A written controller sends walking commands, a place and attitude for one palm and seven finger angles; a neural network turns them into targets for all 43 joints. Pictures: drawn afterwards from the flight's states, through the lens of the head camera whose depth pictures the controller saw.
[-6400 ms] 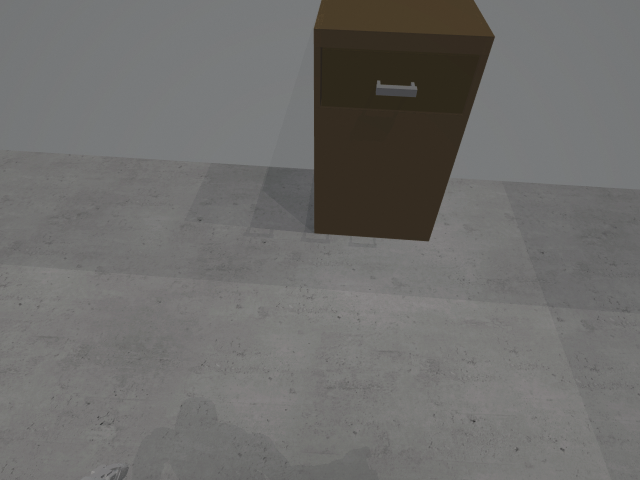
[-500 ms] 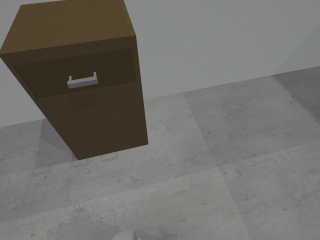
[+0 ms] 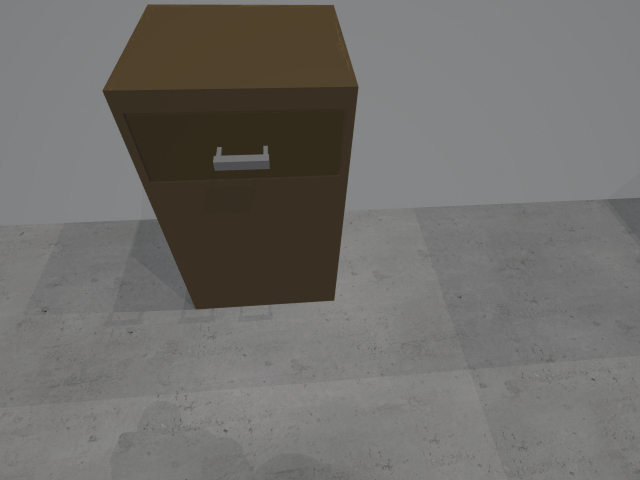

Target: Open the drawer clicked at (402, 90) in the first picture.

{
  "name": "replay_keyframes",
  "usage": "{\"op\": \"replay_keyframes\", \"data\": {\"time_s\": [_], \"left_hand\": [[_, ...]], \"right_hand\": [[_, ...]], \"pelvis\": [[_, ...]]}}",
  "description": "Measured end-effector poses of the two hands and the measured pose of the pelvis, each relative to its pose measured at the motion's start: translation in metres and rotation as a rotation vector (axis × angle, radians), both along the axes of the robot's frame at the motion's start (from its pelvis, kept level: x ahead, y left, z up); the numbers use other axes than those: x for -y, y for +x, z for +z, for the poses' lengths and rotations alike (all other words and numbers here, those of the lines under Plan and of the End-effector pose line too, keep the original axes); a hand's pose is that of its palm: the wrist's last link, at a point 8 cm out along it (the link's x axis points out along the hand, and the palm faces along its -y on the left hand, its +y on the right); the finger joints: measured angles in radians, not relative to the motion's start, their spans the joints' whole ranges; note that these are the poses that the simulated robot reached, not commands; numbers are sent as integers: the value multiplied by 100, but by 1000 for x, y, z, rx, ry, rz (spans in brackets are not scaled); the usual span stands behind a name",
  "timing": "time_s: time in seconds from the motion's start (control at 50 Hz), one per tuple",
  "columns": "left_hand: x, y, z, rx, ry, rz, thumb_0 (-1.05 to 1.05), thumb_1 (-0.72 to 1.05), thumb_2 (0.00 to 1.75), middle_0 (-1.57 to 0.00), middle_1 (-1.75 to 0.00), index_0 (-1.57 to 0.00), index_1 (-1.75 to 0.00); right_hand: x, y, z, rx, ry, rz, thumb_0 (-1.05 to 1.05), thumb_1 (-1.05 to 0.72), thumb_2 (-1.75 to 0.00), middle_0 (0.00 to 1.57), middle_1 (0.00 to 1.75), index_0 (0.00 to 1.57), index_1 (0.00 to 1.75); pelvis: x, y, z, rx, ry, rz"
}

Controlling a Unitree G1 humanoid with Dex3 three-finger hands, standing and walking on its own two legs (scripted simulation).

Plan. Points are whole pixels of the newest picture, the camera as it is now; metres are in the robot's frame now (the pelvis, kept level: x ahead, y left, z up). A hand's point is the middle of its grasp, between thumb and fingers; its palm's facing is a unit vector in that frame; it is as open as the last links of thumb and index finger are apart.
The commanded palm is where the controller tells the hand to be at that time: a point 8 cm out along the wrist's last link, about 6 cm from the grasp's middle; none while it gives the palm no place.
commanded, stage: take the last steps up to it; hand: left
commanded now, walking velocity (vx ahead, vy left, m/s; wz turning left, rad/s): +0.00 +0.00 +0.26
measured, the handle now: (242, 156) +0.76 +0.21 -0.07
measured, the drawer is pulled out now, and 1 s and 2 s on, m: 0.00 0.00 0.00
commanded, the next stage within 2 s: come to a stop and stand still in 0.94 s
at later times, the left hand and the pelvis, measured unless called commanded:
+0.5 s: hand out of the picture -0.04 +0.14 -0.17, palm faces +0.18 -0.97 -0.15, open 7.3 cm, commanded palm none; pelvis +0.05 -0.01 +0.00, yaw +5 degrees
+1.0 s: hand (218, 378) +0.29 +0.18 -0.16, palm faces -0.01 -0.98 -0.22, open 7.4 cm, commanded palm none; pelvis +0.19 -0.01 -0.01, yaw +1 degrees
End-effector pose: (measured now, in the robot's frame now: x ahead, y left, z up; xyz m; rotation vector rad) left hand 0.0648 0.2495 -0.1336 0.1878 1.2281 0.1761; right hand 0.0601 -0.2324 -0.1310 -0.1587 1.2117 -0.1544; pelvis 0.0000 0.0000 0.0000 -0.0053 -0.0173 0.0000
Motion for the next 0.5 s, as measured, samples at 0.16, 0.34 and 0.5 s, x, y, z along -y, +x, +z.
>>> {"op": "replay_keyframes", "data": {"time_s": [0.16,0.34,0.5], "left_hand": [[43,6,9,90,13,-6,1,90,90,-20,-30,-20,-30],[53,-59,9,-50,-11,104,0,93,90,-20,-30,-21,-30],[58,-117,-9,-271,-113,202,1,91,90,-20,-30,-20,-30]], "right_hand": [[27,-42,-29,-116,49,-25,1,-90,-89,20,30,20,30],[40,-41,-15,-175,38,-6,1,-90,-90,20,30,20,30],[13,21,-7,-138,1,65,1,-91,-90,20,30,20,30]], "pelvis": [[27,-2,-7,14,13,45],[33,17,5,7,12,77],[8,47,1,-8,-9,88]]}}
